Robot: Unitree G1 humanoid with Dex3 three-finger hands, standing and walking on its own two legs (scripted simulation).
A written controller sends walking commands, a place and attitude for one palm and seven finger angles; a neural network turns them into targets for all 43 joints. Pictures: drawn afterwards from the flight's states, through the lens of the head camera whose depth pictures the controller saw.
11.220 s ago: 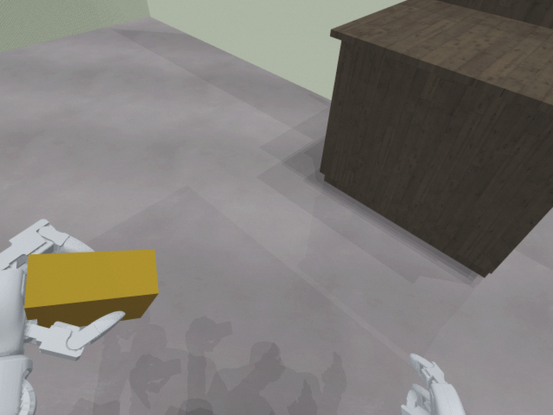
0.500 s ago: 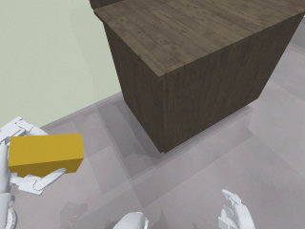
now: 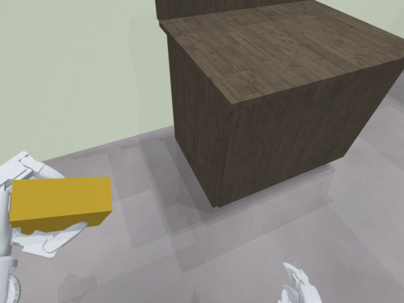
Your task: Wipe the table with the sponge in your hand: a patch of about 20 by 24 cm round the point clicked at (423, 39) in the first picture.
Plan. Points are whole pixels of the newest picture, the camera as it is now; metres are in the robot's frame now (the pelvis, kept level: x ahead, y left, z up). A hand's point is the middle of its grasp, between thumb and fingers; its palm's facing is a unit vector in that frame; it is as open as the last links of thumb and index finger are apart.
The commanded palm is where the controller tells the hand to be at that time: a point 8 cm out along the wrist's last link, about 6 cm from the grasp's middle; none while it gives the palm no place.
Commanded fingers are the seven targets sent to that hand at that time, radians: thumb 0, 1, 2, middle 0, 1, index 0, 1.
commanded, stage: take the last steps up to it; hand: left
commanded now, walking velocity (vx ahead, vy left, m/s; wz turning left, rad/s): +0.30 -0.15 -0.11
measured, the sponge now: (77, 205) +0.22 +0.22 +0.15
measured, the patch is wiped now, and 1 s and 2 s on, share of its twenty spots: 0.00 0.00 0.00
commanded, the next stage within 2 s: none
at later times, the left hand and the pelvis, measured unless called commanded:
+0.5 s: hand (125, 176) +0.27 +0.16 +0.16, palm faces +0.34 -0.84 -0.42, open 9.7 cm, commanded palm +0.22 +0.20 +0.17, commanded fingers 0.00 0.10 1.30 -1.20 -1.60 -1.20 -1.60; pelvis +0.04 -0.07 -0.02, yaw -3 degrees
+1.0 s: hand (212, 137) +0.38 +0.03 +0.15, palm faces +0.29 -0.83 -0.47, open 9.7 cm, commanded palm +0.32 +0.08 +0.17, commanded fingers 0.00 0.10 1.30 -1.20 -1.60 -1.20 -1.60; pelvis +0.14 -0.19 -0.01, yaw -3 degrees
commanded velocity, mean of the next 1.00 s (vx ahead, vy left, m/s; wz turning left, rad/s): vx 0.30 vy -0.15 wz -0.03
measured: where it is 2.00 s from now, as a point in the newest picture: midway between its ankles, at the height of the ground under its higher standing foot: (300, 288)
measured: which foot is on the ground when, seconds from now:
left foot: down 0.00-0.10, up 0.12-0.42, down 0.44-0.74, up 0.76-1.00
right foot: up 0.00-0.06, down 0.08-0.46, up 0.48-0.72, down 0.74-1.00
